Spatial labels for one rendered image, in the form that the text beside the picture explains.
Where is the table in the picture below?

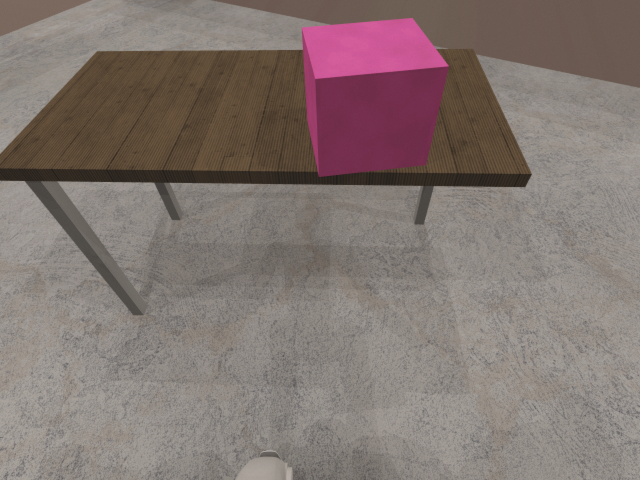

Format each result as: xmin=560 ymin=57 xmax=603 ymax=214
xmin=0 ymin=49 xmax=532 ymax=315

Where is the carton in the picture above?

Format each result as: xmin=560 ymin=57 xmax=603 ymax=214
xmin=302 ymin=18 xmax=449 ymax=177

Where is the left robot shin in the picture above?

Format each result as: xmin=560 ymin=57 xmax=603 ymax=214
xmin=259 ymin=450 xmax=281 ymax=460

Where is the robot left thigh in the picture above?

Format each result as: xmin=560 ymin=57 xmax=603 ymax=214
xmin=235 ymin=457 xmax=293 ymax=480

